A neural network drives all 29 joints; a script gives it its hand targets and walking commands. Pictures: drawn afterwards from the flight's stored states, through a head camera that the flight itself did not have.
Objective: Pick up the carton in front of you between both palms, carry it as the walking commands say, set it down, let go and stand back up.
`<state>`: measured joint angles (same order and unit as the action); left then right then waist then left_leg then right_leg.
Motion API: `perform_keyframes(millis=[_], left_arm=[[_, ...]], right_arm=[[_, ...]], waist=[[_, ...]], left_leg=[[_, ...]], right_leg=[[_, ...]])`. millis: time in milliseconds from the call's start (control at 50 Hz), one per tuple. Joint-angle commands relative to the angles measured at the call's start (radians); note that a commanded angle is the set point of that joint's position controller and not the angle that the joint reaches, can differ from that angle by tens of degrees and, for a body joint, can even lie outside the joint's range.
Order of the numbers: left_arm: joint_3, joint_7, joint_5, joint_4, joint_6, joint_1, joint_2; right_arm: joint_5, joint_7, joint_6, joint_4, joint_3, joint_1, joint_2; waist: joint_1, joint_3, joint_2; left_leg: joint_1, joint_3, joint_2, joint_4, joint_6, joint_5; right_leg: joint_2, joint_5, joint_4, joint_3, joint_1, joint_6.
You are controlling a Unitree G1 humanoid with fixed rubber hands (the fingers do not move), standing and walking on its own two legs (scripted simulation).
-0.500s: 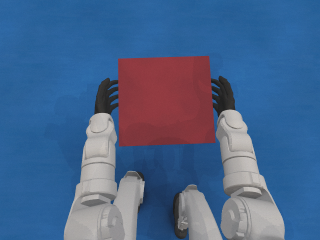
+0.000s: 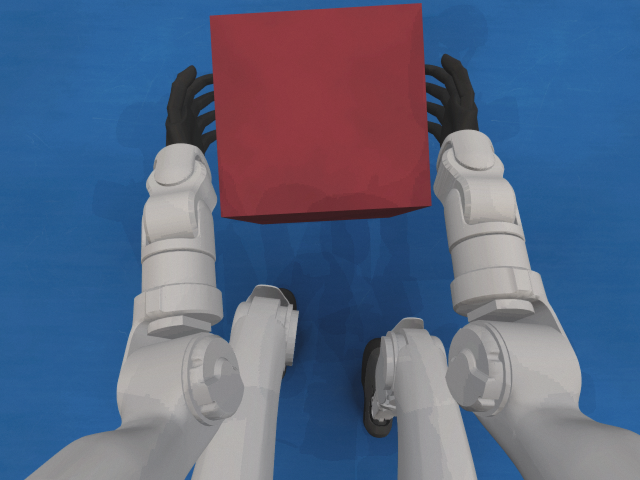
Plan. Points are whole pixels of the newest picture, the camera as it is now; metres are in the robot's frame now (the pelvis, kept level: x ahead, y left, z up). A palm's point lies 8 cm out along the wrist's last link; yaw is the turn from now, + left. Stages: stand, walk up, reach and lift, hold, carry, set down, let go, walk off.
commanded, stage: set down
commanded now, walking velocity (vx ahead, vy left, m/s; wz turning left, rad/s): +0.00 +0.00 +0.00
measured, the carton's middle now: (321, 141) +0.50 +0.09 -0.18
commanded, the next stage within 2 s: none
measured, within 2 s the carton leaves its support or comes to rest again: rests again in 1.36 s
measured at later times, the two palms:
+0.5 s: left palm (209, 154) +0.47 +0.26 -0.25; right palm (406, 131) +0.56 -0.03 -0.25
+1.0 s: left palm (213, 151) +0.49 +0.27 -0.30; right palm (397, 139) +0.56 -0.03 -0.32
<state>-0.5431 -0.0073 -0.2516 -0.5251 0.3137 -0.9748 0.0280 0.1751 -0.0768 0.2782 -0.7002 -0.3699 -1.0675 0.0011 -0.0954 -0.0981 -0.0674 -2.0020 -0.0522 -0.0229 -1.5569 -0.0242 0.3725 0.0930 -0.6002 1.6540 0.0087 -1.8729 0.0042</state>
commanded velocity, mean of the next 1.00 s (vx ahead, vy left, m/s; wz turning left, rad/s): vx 0.00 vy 0.00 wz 0.00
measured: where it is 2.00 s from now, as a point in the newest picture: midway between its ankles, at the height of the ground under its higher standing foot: (325, 377)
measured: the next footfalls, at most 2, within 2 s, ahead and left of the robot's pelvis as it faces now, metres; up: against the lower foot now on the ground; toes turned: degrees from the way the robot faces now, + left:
none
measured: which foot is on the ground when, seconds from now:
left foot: down 0.00-1.00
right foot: down 0.00-1.00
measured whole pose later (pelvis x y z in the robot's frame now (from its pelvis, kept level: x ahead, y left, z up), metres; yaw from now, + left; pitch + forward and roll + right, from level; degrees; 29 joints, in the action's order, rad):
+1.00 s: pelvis -0.01 +0.00 -0.14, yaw +0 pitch +43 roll +1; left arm -0.50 0.00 -0.07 -0.88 0.27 -1.41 -0.22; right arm 0.00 -0.14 0.25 -1.07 -0.06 -1.57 -0.27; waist -0.20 0.30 -0.04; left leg -2.33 -0.04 -0.04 -2.03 -0.04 0.45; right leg 0.14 -0.71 2.17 0.00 -2.21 0.00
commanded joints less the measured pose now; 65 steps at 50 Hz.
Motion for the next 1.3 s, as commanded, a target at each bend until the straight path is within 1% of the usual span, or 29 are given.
perform_keyframes(millis=[0, 200, 320, 480, 500, 580, 640, 680, 720, 760, 800, 880, 960, 1020, 1120, 1280], left_arm=[[0.557, 0.218, 0.135, -0.043, -0.004, -0.623, 0.824], [0.521, 0.187, 0.150, -0.057, 0.000, -0.788, 0.762], [0.505, 0.179, 0.171, -0.064, -0.006, -0.884, 0.698], [0.492, 0.187, 0.227, -0.084, -0.028, -0.991, 0.602], [0.488, 0.188, 0.242, -0.097, -0.033, -0.973, 0.625], [0.442, 0.206, 0.264, -0.182, -0.037, -0.958, 0.620], [0.449, 0.221, 0.296, -0.184, -0.040, -0.972, 0.625], [0.456, 0.228, 0.324, -0.161, -0.041, -0.997, 0.627], [0.457, 0.236, 0.339, -0.171, -0.043, -0.983, 0.634], [0.445, 0.241, 0.338, -0.189, -0.045, -0.964, 0.629], [0.425, 0.244, 0.326, -0.208, -0.047, -0.946, 0.620], [0.383, 0.246, 0.298, -0.242, -0.055, -0.925, 0.595], [0.345, 0.245, 0.278, -0.278, -0.063, -0.913, 0.571], [0.322, 0.246, 0.271, -0.301, -0.070, -0.915, 0.552], [0.302, 0.247, 0.276, -0.335, -0.082, -0.930, 0.522], [0.270, 0.251, 0.272, -0.397, -0.089, -0.925, 0.460]], right_arm=[[-0.126, 0.227, -0.028, 0.004, 0.494, -0.626, 0.885], [-0.134, 0.233, -0.027, -0.084, 0.438, -0.764, 0.772], [-0.156, 0.229, -0.030, -0.119, 0.441, -0.852, 0.712], [-0.220, 0.211, -0.046, -0.145, 0.495, -0.960, 0.648], [-0.231, 0.206, -0.052, -0.134, 0.505, -0.981, 0.641], [-0.238, 0.193, -0.071, -0.154, 0.507, -1.024, 0.591], [-0.251, 0.183, -0.077, -0.140, 0.529, -1.045, 0.591], [-0.266, 0.176, -0.079, -0.117, 0.552, -1.067, 0.601], [-0.268, 0.172, -0.081, -0.111, 0.560, -1.054, 0.627], [-0.270, 0.172, -0.084, -0.112, 0.565, -1.042, 0.643], [-0.270, 0.174, -0.086, -0.119, 0.566, -1.031, 0.651], [-0.272, 0.179, -0.091, -0.142, 0.558, -1.022, 0.646], [-0.270, 0.181, -0.097, -0.167, 0.542, -1.022, 0.618], [-0.261, 0.180, -0.101, -0.186, 0.525, -1.026, 0.584], [-0.244, 0.176, -0.109, -0.200, 0.506, -1.038, 0.527], [-0.182, 0.181, -0.092, -0.268, 0.456, -0.967, 0.462]], waist=[[-0.069, -1.089, 0.011], [-0.072, -1.021, 0.039], [-0.093, -1.008, 0.032], [-0.141, -0.981, -0.009], [-0.135, -0.970, -0.019], [-0.130, -0.878, -0.058], [-0.124, -0.906, -0.074], [-0.136, -0.943, -0.093], [-0.136, -0.943, -0.114], [-0.142, -0.913, -0.123], [-0.152, -0.873, -0.130], [-0.174, -0.789, -0.152], [-0.185, -0.713, -0.165], [-0.183, -0.659, -0.169], [-0.167, -0.586, -0.173], [-0.136, -0.440, -0.159]], left_leg=[[0.866, 0.103, 0.146, -0.014, -0.021, -0.382], [0.854, 0.093, 0.134, -0.126, -0.027, -0.317], [0.839, 0.098, 0.123, -0.200, -0.030, -0.302], [0.781, 0.123, 0.104, -0.309, -0.023, -0.341], [0.775, 0.122, 0.103, -0.321, -0.022, -0.350], [0.686, 0.120, 0.094, -0.376, -0.017, -0.382], [0.656, 0.128, 0.088, -0.410, -0.018, -0.423], [0.615, 0.133, 0.087, -0.425, -0.017, -0.450], [0.595, 0.128, 0.086, -0.437, -0.013, -0.489], [0.589, 0.120, 0.086, -0.449, -0.006, -0.511], [0.559, 0.118, 0.085, -0.455, -0.003, -0.503], [0.473, 0.122, 0.081, -0.455, -0.001, -0.447], [0.419, 0.121, 0.076, -0.454, 0.001, -0.388], [0.382, 0.119, 0.073, -0.455, 0.001, -0.344], [0.339, 0.113, 0.070, -0.460, 0.000, -0.291], [0.280, 0.097, 0.070, -0.466, 0.001, -0.202]], right_leg=[[0.124, 0.287, -0.147, 0.021, 0.243, -0.033], [0.122, 0.151, -0.013, 0.052, 0.005, -0.017], [0.117, 0.118, 0.068, 0.060, -0.044, -0.013], [0.109, 0.144, 0.171, 0.059, -0.021, -0.015], [0.110, 0.144, 0.179, 0.064, -0.025, -0.016], [0.096, 0.182, 0.221, 0.053, -0.017, -0.013], [0.090, 0.247, 0.248, 0.045, 0.050, -0.013], [0.087, 0.299, 0.263, 0.033, 0.118, -0.010], [0.085, 0.352, 0.278, 0.028, 0.137, -0.013], [0.084, 0.359, 0.284, 0.025, 0.104, -0.014], [0.082, 0.351, 0.286, 0.018, 0.079, -0.015], [0.081, 0.327, 0.287, 0.007, 0.059, -0.015], [0.078, 0.277, 0.285, 0.001, 0.026, -0.012], [0.072, 0.242, 0.285, -0.004, 0.010, -0.008], [0.059, 0.204, 0.291, -0.008, -0.002, -0.002], [0.042, 0.143, 0.300, -0.016, -0.038, 0.008]])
